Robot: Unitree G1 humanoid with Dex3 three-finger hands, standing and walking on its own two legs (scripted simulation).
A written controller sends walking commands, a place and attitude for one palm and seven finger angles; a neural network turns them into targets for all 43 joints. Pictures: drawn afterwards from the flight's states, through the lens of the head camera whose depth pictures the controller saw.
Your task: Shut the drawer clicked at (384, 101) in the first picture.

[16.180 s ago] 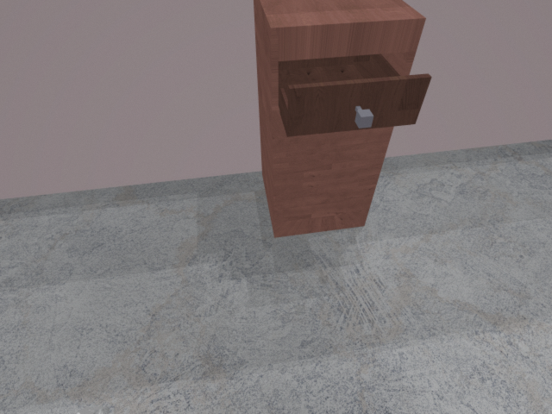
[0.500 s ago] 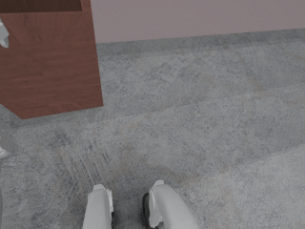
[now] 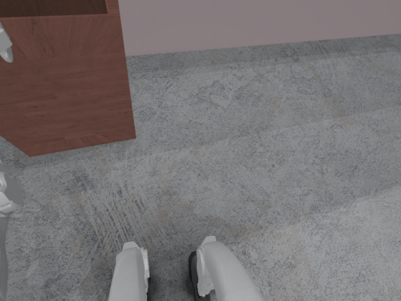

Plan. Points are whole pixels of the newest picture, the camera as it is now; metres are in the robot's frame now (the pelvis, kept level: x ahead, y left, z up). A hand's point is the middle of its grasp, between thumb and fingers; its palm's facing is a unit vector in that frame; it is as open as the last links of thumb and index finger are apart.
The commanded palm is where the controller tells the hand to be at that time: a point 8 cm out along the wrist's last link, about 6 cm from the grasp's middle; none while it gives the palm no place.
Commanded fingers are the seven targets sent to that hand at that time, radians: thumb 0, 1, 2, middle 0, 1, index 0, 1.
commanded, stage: pull the fist back off the drawer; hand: left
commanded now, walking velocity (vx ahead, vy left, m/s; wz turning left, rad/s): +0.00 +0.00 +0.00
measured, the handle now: out of the picture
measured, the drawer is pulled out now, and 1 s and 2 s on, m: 0.00 0.00 0.00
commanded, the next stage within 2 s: draw the hand back to the body in 0.26 s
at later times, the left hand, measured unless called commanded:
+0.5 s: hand (3, 48) +0.52 +0.25 +0.09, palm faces +0.15 -0.99 -0.02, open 3.3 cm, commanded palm +0.47 +0.29 +0.11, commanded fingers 0.00 0.90 0.90 -1.40 -1.60 -1.40 -1.60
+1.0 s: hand out of the picture +0.36 +0.25 +0.17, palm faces +0.28 -0.94 -0.21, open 3.3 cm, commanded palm +0.32 +0.29 +0.19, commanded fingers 0.00 0.90 0.90 -1.40 -1.60 -1.40 -1.60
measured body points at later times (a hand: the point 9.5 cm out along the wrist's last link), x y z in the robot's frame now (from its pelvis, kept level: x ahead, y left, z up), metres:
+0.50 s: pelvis +0.05 +0.01 +0.03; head +0.18 +0.04 +0.46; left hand +0.51 +0.30 +0.10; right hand +0.08 -0.26 -0.08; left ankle +0.05 +0.10 -0.63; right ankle +0.04 -0.13 -0.63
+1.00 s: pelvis +0.06 -0.01 +0.09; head +0.07 -0.01 +0.54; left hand +0.34 +0.30 +0.18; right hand +0.23 -0.24 +0.00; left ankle +0.05 +0.10 -0.63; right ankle +0.04 -0.13 -0.63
